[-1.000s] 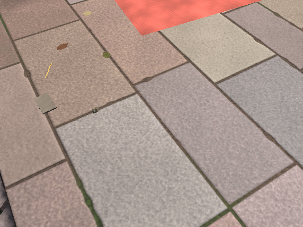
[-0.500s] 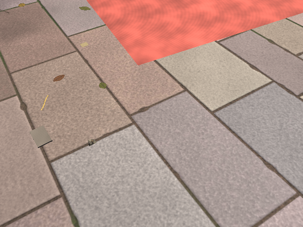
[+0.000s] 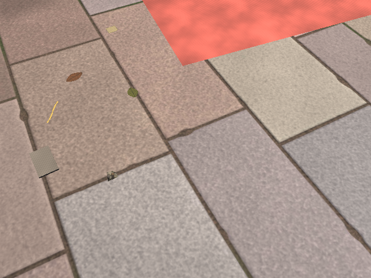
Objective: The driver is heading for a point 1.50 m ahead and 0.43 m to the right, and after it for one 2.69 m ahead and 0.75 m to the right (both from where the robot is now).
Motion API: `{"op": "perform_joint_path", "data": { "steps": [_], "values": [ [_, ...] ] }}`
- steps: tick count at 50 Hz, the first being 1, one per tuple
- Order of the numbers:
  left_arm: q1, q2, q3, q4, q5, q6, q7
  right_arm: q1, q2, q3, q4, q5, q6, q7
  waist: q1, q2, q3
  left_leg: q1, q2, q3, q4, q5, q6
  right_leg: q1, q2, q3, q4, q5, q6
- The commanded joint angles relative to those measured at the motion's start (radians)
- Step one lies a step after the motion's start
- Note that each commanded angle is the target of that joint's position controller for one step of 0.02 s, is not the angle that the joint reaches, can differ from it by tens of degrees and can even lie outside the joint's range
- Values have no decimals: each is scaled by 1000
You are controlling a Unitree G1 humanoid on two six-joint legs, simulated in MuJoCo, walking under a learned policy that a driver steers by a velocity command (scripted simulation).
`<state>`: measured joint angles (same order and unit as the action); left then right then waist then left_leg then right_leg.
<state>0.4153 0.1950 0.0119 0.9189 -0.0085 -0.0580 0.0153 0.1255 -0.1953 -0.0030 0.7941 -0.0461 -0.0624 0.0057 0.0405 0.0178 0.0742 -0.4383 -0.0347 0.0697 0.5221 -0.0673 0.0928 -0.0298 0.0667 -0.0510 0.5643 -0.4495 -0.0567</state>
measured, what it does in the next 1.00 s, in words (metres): walks ahead: right foot, then left foot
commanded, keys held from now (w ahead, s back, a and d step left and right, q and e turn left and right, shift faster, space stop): no key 0.10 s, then w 0.90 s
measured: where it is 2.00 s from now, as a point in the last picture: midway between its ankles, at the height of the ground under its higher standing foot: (200, 176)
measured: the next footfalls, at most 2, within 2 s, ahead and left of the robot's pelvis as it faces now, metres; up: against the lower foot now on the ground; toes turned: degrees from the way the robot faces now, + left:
right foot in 0.42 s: +0.10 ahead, -0.11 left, +0.00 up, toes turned -1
left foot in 0.86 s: +0.39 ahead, +0.12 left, +0.00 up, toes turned +5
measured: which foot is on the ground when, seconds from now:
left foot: down 0.00-0.42, up 0.44-0.84, down 0.86-1.00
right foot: up 0.00-0.40, down 0.42-0.86, up 0.88-1.00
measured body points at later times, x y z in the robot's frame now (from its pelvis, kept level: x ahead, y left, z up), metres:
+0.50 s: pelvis +0.08 -0.02 +0.03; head +0.07 -0.04 +0.48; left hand +0.05 +0.23 -0.12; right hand +0.17 -0.28 -0.12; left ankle +0.11 +0.08 -0.69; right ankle +0.06 -0.10 -0.72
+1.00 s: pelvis +0.31 +0.04 +0.01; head +0.34 +0.05 +0.46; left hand +0.29 +0.29 -0.14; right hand +0.41 -0.21 -0.12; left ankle +0.35 +0.11 -0.72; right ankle +0.20 -0.09 -0.63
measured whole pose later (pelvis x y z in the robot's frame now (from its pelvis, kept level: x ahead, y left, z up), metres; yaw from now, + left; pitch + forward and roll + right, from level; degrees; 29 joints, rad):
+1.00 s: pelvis +0.31 +0.04 +0.01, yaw +0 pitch +0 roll +0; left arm 0.37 0.20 0.06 1.04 0.02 -0.08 -0.01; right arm 0.18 -0.21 -0.06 0.93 -0.03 -0.07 0.01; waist 0.03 -0.02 0.05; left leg -0.28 -0.04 0.11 0.46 -0.19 0.08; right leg -0.35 -0.04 0.00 1.14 -0.32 -0.08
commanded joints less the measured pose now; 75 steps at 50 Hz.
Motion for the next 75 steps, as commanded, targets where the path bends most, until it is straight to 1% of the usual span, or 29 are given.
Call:
{"op": "perform_joint_path", "data": {
  "steps": [1,2,4,6,10,16,20,21,22,23,24,27,34,39,41,43,44,45,46,47,51,54,63,68,70,71,72,73,75],
  "values": [
    [184,92,24,-7,-22,21,9,344,-187,-54,49,46,-2,-18,-88,143,-444,637,458,-522,-31,984,306,-316,22,95,598,-192,20],
    [118,116,31,-7,6,38,8,251,-156,-47,31,58,5,-18,-65,58,-320,500,416,-457,-110,716,291,-349,-18,124,632,-162,26],
    [-2,93,28,-19,37,52,1,120,-77,-20,22,44,13,-27,-29,20,-127,271,320,-338,-227,413,197,-346,-68,123,522,-72,37],
    [38,76,25,8,47,73,-6,120,-105,-30,48,34,19,-31,2,77,-119,172,241,-253,-283,202,137,-252,-66,74,432,-20,48],
    [-24,88,31,7,47,76,-18,149,-159,-59,73,32,28,-14,-15,96,-97,141,234,-311,-418,-423,129,-296,-73,30,320,-1,33],
    [-48,75,30,16,43,52,-24,147,-182,-83,99,39,38,-13,-8,88,-64,64,241,-296,-460,-557,114,-206,-61,-17,126,22,1],
    [133,57,28,99,38,36,-8,73,-162,-89,85,45,54,-15,70,9,4,-114,168,-208,-297,-632,56,39,-40,-45,-214,76,-58],
    [198,91,33,119,46,24,3,35,-99,-74,59,43,52,-10,83,-153,13,-252,95,-117,-51,-583,22,119,-200,182,-365,-116,-90],
    [163,178,52,98,36,18,8,27,-21,-52,30,45,43,-1,51,-299,35,-388,-35,15,210,-416,-24,104,-453,576,-532,-385,-147],
    [84,182,58,90,35,14,15,2,-94,-66,29,8,37,11,10,-151,114,-376,22,-93,302,-274,-20,-53,-465,606,-565,-406,-174],
    [11,169,56,72,28,5,13,37,-110,-73,41,12,30,27,-43,-124,95,-332,39,-115,327,-205,-30,-86,-416,540,-560,-331,-156],
    [16,125,50,80,17,-26,3,64,-123,-80,80,1,26,41,-51,-101,18,-286,50,-60,390,-109,-67,-22,-301,324,-529,-53,-108],
    [157,94,45,134,28,-44,2,-163,-61,-56,15,14,28,34,35,-128,54,-309,83,-2,235,-22,-101,45,-273,195,-482,278,-129],
    [174,119,51,154,34,-43,3,-226,-69,-50,-22,18,18,31,44,-165,63,-169,60,41,76,-95,-45,73,-297,145,-391,557,-122],
    [138,137,56,156,32,-40,3,-135,-85,-59,-3,20,12,20,-12,-163,28,9,18,58,22,-125,-6,49,-305,119,-289,791,-100],
    [101,142,55,150,23,-37,0,175,-140,-90,99,12,-9,-1,-145,-88,-145,426,5,43,-37,-94,42,-74,-235,38,64,892,-62],
    [106,85,40,112,6,-35,-5,350,-228,-113,121,-16,-19,-14,-202,44,-287,711,270,-276,-82,-326,105,-334,-170,-5,385,538,-30],
    [171,25,35,101,-5,-38,-11,404,-300,-125,141,-8,-11,-8,-172,233,-383,814,483,-739,-256,-374,206,-560,-7,25,663,-87,-13],
    [74,100,58,95,16,-32,-10,299,-249,-115,136,15,-3,-4,-136,96,-250,688,425,-686,-281,-389,180,-633,-77,117,740,-8,-35],
    [4,93,58,72,22,-37,-16,196,-181,-95,119,23,-8,0,-98,46,-126,537,388,-531,-286,-297,154,-636,-121,105,716,100,-42],
    [-5,40,57,77,45,-5,-37,164,-61,-56,154,30,-37,-2,-10,62,-52,304,254,-252,-350,26,98,-495,-170,77,584,197,-17],
    [-90,33,56,47,47,15,-48,233,-95,-59,187,34,-49,-11,-2,50,-18,321,241,-175,-378,136,107,-581,-177,47,520,254,3],
    [-432,27,26,-73,30,13,-60,361,-94,-45,235,25,-55,-29,-73,31,55,435,242,31,-404,344,50,-586,-118,-38,97,476,-30],
    [-314,73,49,-56,36,7,-48,350,-148,-57,244,15,-36,-52,-2,70,-42,587,275,109,-81,895,26,-404,-1,-118,33,276,-120],
    [-63,137,84,16,51,-1,-41,323,-169,-63,221,20,-22,-47,106,56,-168,433,258,134,314,736,6,-72,6,-52,-69,261,-187],
    [47,244,118,21,64,3,-27,320,-120,-53,168,39,-26,-35,131,-89,-280,136,174,158,696,279,-32,196,-251,307,-89,185,-293],
    [2,277,125,10,39,19,-31,302,-100,-56,115,46,-36,-17,67,-225,-347,-182,-42,9,965,-456,-64,343,-431,807,-254,246,-422],
    [-51,255,119,10,16,27,-29,194,-139,-63,89,32,-45,-12,56,-80,-230,-292,45,-115,950,-361,-46,266,-388,679,-282,217,-378],
    [-149,164,97,-3,16,22,-23,161,-126,-62,80,35,-58,-10,-17,32,-62,-230,117,-110,776,-242,-50,7,-318,483,-333,359,-290]
  ]
}}
Velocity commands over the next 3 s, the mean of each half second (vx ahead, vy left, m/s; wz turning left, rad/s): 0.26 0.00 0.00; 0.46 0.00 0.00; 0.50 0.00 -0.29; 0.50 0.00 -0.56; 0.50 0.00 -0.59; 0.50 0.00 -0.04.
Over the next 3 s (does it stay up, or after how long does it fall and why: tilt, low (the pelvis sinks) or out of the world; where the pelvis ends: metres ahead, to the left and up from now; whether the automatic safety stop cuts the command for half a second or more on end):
stays up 1.28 -0.38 0.00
